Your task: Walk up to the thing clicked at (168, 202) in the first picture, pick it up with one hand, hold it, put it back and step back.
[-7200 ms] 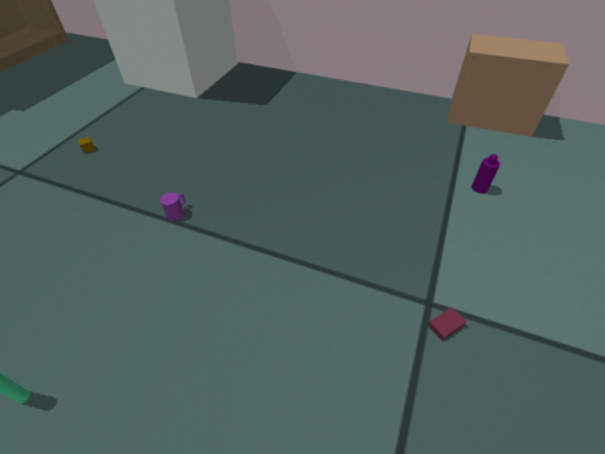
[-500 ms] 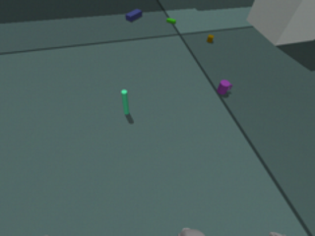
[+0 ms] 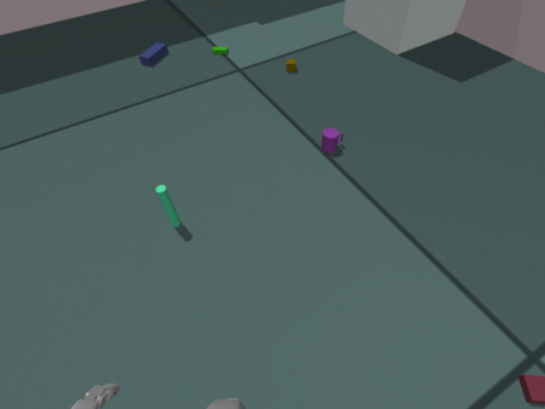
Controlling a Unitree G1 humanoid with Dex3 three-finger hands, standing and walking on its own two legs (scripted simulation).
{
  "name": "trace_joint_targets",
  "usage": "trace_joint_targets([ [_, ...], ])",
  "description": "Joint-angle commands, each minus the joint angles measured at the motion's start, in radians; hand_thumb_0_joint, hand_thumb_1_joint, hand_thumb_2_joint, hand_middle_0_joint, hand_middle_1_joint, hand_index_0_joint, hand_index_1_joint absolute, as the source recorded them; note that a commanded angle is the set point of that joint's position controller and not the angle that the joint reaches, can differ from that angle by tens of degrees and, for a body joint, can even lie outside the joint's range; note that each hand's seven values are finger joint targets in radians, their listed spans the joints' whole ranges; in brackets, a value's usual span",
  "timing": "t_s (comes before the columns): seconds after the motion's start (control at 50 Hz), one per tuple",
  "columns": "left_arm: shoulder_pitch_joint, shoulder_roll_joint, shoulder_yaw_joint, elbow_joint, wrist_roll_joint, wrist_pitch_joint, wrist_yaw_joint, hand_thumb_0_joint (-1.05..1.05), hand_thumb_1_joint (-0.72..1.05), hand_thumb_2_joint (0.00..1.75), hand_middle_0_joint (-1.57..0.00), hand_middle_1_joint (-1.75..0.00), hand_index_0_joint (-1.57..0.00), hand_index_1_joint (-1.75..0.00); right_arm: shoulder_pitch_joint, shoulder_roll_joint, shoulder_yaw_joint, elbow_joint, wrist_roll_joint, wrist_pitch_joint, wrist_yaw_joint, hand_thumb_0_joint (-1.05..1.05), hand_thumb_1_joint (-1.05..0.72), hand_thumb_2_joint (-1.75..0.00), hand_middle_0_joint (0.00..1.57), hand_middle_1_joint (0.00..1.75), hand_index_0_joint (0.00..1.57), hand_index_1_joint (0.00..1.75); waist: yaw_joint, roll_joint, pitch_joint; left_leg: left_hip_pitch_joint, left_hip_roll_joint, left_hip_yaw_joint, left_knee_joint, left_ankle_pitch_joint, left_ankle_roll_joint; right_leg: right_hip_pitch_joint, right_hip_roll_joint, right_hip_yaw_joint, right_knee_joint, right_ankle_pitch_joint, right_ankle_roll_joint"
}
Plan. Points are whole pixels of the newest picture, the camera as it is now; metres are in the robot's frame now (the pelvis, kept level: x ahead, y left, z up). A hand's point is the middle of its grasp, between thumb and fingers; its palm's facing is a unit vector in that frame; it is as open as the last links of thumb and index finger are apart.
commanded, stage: walk up
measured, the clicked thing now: (332, 139) +1.47 -0.21 -0.71
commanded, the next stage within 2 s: stand in 1.04 s
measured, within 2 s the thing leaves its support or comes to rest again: neither
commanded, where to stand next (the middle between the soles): +0.04 +0.00 m, yaw -8 degrees
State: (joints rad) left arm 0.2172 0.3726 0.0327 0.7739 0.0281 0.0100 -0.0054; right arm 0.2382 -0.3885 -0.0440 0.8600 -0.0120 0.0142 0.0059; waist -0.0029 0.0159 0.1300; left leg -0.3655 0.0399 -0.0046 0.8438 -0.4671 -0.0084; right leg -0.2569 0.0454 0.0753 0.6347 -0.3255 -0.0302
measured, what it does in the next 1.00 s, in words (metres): steps on the spot: left foot, then right foot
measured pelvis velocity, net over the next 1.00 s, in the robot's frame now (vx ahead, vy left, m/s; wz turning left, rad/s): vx -0.02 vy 0.00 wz -0.16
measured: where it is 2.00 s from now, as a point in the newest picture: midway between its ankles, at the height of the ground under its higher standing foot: outside the picture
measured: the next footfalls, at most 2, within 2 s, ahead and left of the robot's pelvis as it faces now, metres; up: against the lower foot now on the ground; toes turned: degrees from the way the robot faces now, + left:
left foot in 0.06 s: +0.05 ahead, +0.13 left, +0.00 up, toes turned -7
right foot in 0.34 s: +0.02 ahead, -0.14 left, +0.00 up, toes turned -4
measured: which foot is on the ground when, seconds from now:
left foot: up 0.00-0.04, down 0.06-1.00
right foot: down 0.00-0.08, up 0.10-0.32, down 0.34-1.00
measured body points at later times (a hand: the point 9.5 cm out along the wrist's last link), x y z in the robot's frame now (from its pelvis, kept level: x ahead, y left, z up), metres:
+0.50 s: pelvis -0.02 -0.02 -0.01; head +0.01 -0.03 +0.44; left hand +0.09 +0.29 -0.12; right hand +0.04 -0.35 -0.13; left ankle +0.01 +0.14 -0.71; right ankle -0.02 -0.14 -0.73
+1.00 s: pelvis -0.02 +0.00 +0.02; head -0.02 -0.01 +0.46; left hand +0.13 +0.28 -0.10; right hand +0.01 -0.32 -0.12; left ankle +0.01 +0.13 -0.73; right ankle -0.02 -0.14 -0.73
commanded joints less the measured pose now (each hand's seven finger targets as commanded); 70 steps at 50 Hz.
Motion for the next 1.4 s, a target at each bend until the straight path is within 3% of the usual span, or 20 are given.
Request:
trace_joint_targets([
  [0.0,-0.048,0.259,0.084,-0.097,-0.013,0.005,0.008,0.0,0.9,0.9,-0.2,-0.3,-0.2,-0.3,0.07,-0.182,-0.072,-0.048,-0.005,-0.042,-0.027,0.0,-0.9,-0.9,0.2,0.3,0.2,0.3,-0.028,-0.163,-0.126,0.18,-0.057,0.054,-0.228,0.172,0.023,-0.086,-0.195,0.19,-0.065,0.422,-0.158],
  [0.02,-0.065,0.245,0.078,-0.104,-0.02,0.011,0.006,0.0,0.9,0.9,-0.2,-0.3,-0.2,-0.3,0.095,-0.19,-0.078,-0.039,-0.01,-0.046,-0.03,0.0,-0.9,-0.9,0.2,0.3,0.2,0.3,-0.044,-0.144,-0.118,0.254,-0.057,0.048,-0.305,0.228,0.033,-0.155,-0.166,0.182,-0.021,0.335,-0.124],
  [0.04,-0.041,0.191,0.063,-0.107,-0.026,0.013,0.006,0.0,0.9,0.9,-0.2,-0.3,-0.2,-0.3,0.096,-0.232,-0.086,-0.051,-0.026,-0.055,-0.034,0.0,-0.9,-0.9,0.2,0.3,0.2,0.3,-0.047,-0.027,-0.131,0.278,0.068,-0.141,-0.433,0.19,0.072,-0.213,-0.097,0.165,0.074,0.194,-0.063],
  [0.06,-0.026,0.156,0.055,-0.1,-0.028,0.016,0.007,0.0,0.9,0.9,-0.2,-0.3,-0.2,-0.3,0.068,-0.321,-0.102,-0.068,-0.028,-0.064,-0.034,0.0,-0.9,-0.9,0.2,0.3,0.2,0.3,-0.034,0.176,-0.115,0.243,0.323,-0.491,-0.559,0.184,0.179,-0.295,0.066,0.076,0.266,-0.115,-0.004],
  [0.08,-0.025,0.255,0.087,-0.07,-0.012,0.02,0.024,0.0,0.9,0.9,-0.2,-0.3,-0.2,-0.3,0.027,-0.36,-0.11,-0.081,-0.009,-0.067,-0.026,0.0,-0.9,-0.9,0.2,0.3,0.2,0.3,-0.034,0.152,-0.101,0.124,0.443,-0.568,-0.557,0.229,0.295,-0.211,0.037,0.1,0.456,-0.306,0.009],
  [0.12,0.012,0.248,0.092,-0.037,-0.017,0.018,0.02,0.0,0.9,0.9,-0.2,-0.3,-0.2,-0.3,-0.034,-0.291,-0.089,-0.093,-0.006,-0.072,-0.033,0.0,-0.9,-0.9,0.2,0.3,0.2,0.3,0.017,0.073,-0.053,0.117,0.345,-0.379,-0.493,0.388,0.276,-0.238,0.006,0.115,0.552,-0.24,0.009],
  [0.18,0.031,0.229,0.09,-0.013,-0.027,0.01,-0.004,0.0,0.9,0.9,-0.2,-0.3,-0.2,-0.3,-0.032,-0.277,-0.086,-0.092,-0.017,-0.07,-0.031,0.0,-0.9,-0.9,0.2,0.3,0.2,0.3,0.004,0.171,-0.081,0.156,0.234,-0.161,-0.427,0.467,0.206,-0.195,-0.021,0.043,0.392,-0.189,0.015],
  [0.24,0.008,0.198,0.078,-0.012,-0.022,-0.006,-0.011,0.0,0.9,0.9,-0.2,-0.3,-0.2,-0.3,-0.014,-0.277,-0.081,-0.103,-0.031,-0.056,-0.02,0.0,-0.9,-0.9,0.2,0.3,0.2,0.3,-0.023,0.209,-0.144,0.2,0.224,-0.111,-0.351,0.528,0.207,-0.092,-0.03,-0.059,0.143,-0.214,0.031],
  [0.3,0.104,0.191,0.077,0.051,-0.013,-0.022,0.004,0.0,0.9,0.9,-0.2,-0.3,-0.2,-0.3,-0.069,-0.257,-0.065,-0.12,-0.011,-0.027,-0.011,0.0,-0.9,-0.9,0.2,0.3,0.2,0.3,0.035,0.169,-0.166,0.09,0.185,-0.051,-0.204,0.474,0.156,0.107,0.01,-0.12,-0.146,0.038,0.01],
  [0.32,0.094,0.227,0.088,0.054,-0.004,-0.034,0.011,0.0,0.9,0.9,-0.2,-0.3,-0.2,-0.3,-0.045,-0.2,-0.047,-0.119,-0.004,-0.02,-0.01,0.0,-0.9,-0.9,0.2,0.3,0.2,0.3,0.032,0.066,-0.168,0.011,0.143,-0.023,-0.112,0.378,0.102,0.167,-0.03,-0.012,-0.191,0.087,-0.005],
  [0.34,0.06,0.295,0.099,0.034,0.01,-0.048,0.017,0.0,0.9,0.9,-0.2,-0.3,-0.2,-0.3,-0.035,-0.139,-0.025,-0.135,0.008,-0.016,-0.007,0.0,-0.9,-0.9,0.2,0.3,0.2,0.3,0.011,-0.141,-0.149,-0.137,0.051,0.022,0.025,0.169,0.033,0.186,-0.23,0.33,-0.248,0.162,-0.074],
  [0.36,0.027,0.356,0.098,0.026,0.003,-0.05,0.018,0.0,0.9,0.9,-0.2,-0.3,-0.2,-0.3,-0.099,-0.181,-0.042,-0.134,0.011,-0.003,-0.021,0.0,-0.9,-0.9,0.2,0.3,0.2,0.3,0.032,-0.168,-0.129,-0.076,0.01,-0.036,0.102,-0.151,0.025,-0.005,-0.379,0.488,-0.273,0.162,-0.223],
  [0.38,0.0,0.34,0.091,0.022,0.0,-0.053,0.017,0.0,0.9,0.9,-0.2,-0.3,-0.2,-0.3,-0.092,-0.208,-0.055,-0.108,0.004,0.002,-0.025,0.0,-0.9,-0.9,0.2,0.3,0.2,0.3,0.016,-0.126,-0.08,-0.027,0.026,-0.084,0.155,-0.163,0.025,-0.092,-0.38,0.477,-0.266,0.14,-0.243],
  [0.42,-0.052,0.288,0.073,0.033,-0.005,-0.061,0.023,0.0,0.9,0.9,-0.2,-0.3,-0.2,-0.3,-0.069,-0.197,-0.045,-0.071,0.018,-0.006,-0.018,0.0,-0.9,-0.9,0.2,0.3,0.2,0.3,-0.009,-0.105,-0.072,-0.044,0.032,-0.082,0.083,-0.089,0.038,-0.02,-0.279,0.304,-0.207,0.232,-0.174],
  [0.52,-0.078,0.256,0.058,0.056,-0.017,-0.052,0.02,0.0,0.9,0.9,-0.2,-0.3,-0.2,-0.3,-0.003,-0.17,-0.038,0.01,0.006,-0.031,-0.012,0.0,-0.9,-0.9,0.2,0.3,0.2,0.3,-0.034,-0.174,-0.133,0.173,-0.01,0.017,-0.329,0.137,0.027,-0.038,-0.201,0.158,-0.094,0.376,-0.117],
  [0.56,-0.066,0.179,0.038,0.056,-0.037,-0.047,0.018,0.0,0.9,0.9,-0.2,-0.3,-0.2,-0.3,-0.019,-0.233,-0.05,0.02,-0.014,-0.048,-0.017,0.0,-0.9,-0.9,0.2,0.3,0.2,0.3,-0.014,0.003,-0.194,0.272,0.151,-0.215,-0.454,0.355,0.092,-0.102,-0.118,0.094,0.011,0.266,-0.022],
  [0.58,-0.044,0.196,0.041,0.1,-0.044,-0.041,0.022,0.0,0.9,0.9,-0.2,-0.3,-0.2,-0.3,-0.107,-0.27,-0.047,0.011,-0.001,-0.05,-0.01,0.0,-0.9,-0.9,0.2,0.3,0.2,0.3,0.028,0.049,-0.163,0.134,0.219,-0.276,-0.443,0.292,0.164,-0.009,-0.051,0.013,0.017,0.047,0.0],
  [0.68,-0.112,0.24,0.041,0.157,-0.027,-0.058,0.014,0.0,0.9,0.9,-0.2,-0.3,-0.2,-0.3,-0.133,-0.193,-0.018,0.064,0.007,-0.036,0.0,0.0,-0.9,-0.9,0.2,0.3,0.2,0.3,-0.005,0.0,-0.074,0.111,0.046,-0.058,-0.402,0.122,0.042,-0.013,-0.156,0.167,-0.213,0.064,-0.048],
  [1.08,-0.181,0.198,0.013,0.298,-0.02,-0.049,0.01,0.0,0.9,0.9,-0.2,-0.3,-0.2,-0.3,-0.187,-0.184,-0.01,0.2,0.003,-0.049,-0.005,0.0,-0.9,-0.9,0.2,0.3,0.2,0.3,-0.003,-0.023,-0.157,0.287,0.098,-0.065,-0.553,0.373,0.025,0.103,-0.145,0.074,-0.312,0.294,0.018],
  [1.38,-0.17,0.205,0.006,0.305,-0.019,-0.048,0.009,0.0,0.9,0.9,-0.2,-0.3,-0.2,-0.3,-0.194,-0.187,-0.013,0.219,0.003,-0.044,-0.002,0.0,-0.9,-0.9,0.2,0.3,0.2,0.3,-0.007,-0.006,-0.141,0.282,0.094,-0.065,-0.573,0.305,0.023,0.085,-0.15,0.074,-0.349,0.218,0.017],
])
